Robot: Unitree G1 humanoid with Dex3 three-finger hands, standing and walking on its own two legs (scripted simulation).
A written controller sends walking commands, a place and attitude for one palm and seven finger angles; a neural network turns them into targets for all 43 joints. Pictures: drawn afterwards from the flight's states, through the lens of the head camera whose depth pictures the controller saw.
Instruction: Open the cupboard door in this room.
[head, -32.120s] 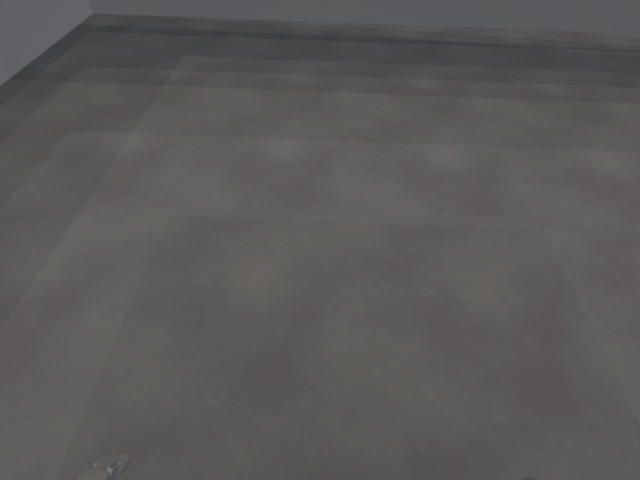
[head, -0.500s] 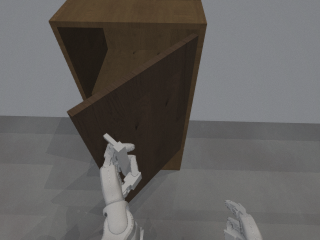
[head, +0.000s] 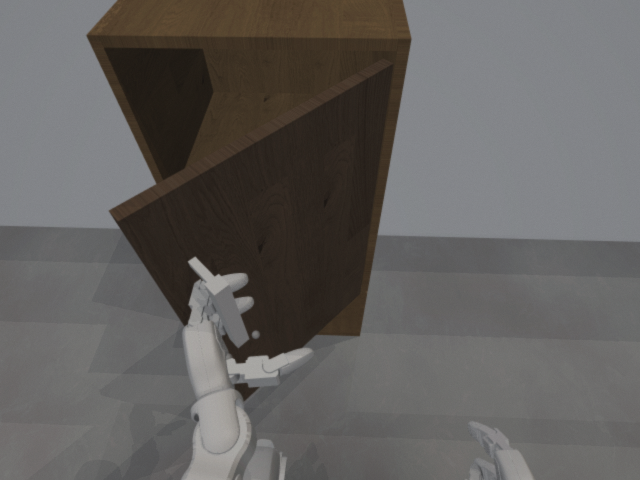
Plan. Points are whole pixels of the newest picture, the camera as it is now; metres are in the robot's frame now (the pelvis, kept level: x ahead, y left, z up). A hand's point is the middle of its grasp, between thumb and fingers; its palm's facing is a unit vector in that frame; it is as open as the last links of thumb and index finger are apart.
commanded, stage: open thumb and fingers to let go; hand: left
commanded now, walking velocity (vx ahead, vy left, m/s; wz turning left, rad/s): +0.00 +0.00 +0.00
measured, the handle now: (219, 304) +0.32 +0.14 +0.05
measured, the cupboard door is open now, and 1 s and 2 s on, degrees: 47 49 49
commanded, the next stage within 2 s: slide the hand sideways off the handle in 0.30 s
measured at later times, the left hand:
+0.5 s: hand (248, 348) +0.27 +0.10 +0.03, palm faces +0.10 -0.99 -0.05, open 15.3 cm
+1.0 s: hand (214, 398) +0.21 +0.13 +0.04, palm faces -0.07 -1.00 +0.02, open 16.3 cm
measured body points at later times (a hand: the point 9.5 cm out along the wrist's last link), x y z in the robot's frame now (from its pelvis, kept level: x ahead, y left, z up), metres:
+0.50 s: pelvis -0.01 +0.03 -0.01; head +0.04 +0.03 +0.44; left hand +0.26 +0.15 +0.04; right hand +0.17 -0.19 -0.10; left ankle +0.06 +0.15 -0.65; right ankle -0.05 -0.08 -0.65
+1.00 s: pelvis -0.02 +0.05 -0.02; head +0.03 +0.05 +0.43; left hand +0.21 +0.18 +0.04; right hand +0.16 -0.17 -0.09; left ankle +0.06 +0.15 -0.65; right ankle -0.06 -0.08 -0.65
